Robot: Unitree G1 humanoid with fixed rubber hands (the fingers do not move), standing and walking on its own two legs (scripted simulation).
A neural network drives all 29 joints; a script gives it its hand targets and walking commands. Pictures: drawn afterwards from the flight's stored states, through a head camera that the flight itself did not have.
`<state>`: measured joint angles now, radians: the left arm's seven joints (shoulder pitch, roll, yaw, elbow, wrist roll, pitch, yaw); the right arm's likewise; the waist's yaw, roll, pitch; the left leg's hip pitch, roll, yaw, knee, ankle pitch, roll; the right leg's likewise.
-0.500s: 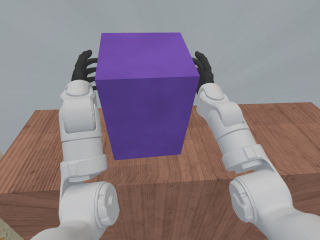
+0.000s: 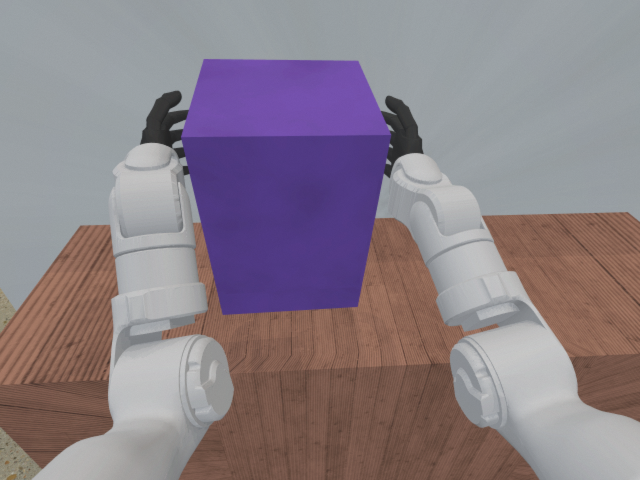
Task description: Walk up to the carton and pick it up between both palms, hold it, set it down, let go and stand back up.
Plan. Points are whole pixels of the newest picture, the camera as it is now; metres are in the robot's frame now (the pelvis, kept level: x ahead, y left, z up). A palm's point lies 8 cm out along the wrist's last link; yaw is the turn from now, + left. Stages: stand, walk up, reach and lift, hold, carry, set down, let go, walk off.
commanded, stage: hold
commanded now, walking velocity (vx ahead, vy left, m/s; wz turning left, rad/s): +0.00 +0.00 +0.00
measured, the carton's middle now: (287, 193) +0.39 +0.03 +0.22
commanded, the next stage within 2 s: set down in 1.42 s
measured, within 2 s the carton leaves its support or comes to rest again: neither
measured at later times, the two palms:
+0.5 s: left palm (164, 162) +0.36 +0.16 +0.29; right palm (408, 165) +0.36 -0.12 +0.27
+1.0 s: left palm (163, 160) +0.36 +0.16 +0.29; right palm (409, 164) +0.36 -0.12 +0.27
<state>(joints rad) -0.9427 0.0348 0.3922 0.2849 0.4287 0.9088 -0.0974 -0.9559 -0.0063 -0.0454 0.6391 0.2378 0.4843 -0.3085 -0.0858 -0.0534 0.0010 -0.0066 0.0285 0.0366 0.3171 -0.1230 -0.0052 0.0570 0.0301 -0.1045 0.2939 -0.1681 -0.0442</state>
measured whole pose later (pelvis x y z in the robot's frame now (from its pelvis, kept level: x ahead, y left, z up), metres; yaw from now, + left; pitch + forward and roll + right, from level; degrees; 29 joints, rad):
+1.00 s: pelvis +0.01 +0.00 +0.00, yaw +0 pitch -12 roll +0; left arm -0.89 0.02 0.38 0.22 0.44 0.93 -0.11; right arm -0.92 -0.01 -0.03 0.59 0.24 0.51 -0.31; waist -0.10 -0.04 0.00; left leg 0.02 0.03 0.03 0.33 -0.14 -0.01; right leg 0.09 0.03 -0.11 0.29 -0.18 -0.05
